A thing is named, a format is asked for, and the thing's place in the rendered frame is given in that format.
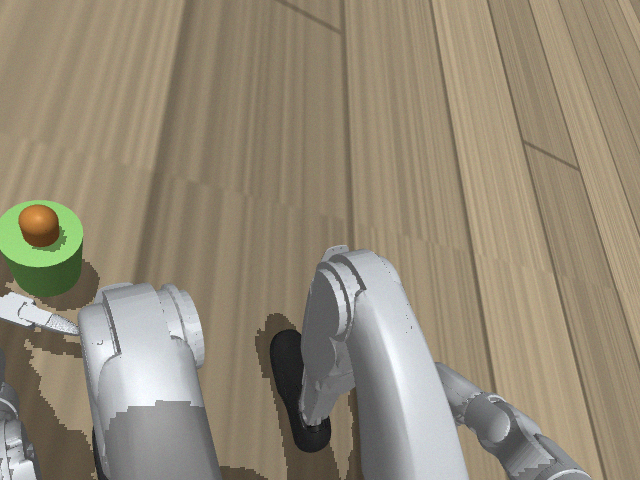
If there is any right robot foot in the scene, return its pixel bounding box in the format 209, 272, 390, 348
270, 329, 331, 453

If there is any right robot arm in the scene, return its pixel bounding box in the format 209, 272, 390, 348
464, 392, 592, 480

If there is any left robot foot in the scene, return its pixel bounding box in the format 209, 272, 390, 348
92, 426, 109, 480

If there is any left robot arm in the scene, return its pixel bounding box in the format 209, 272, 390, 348
0, 348, 42, 480

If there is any left robot hand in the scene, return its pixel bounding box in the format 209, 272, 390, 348
0, 292, 79, 336

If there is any bottle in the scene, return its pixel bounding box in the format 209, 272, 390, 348
0, 200, 83, 297

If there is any right robot hand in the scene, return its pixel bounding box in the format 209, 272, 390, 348
435, 362, 485, 429

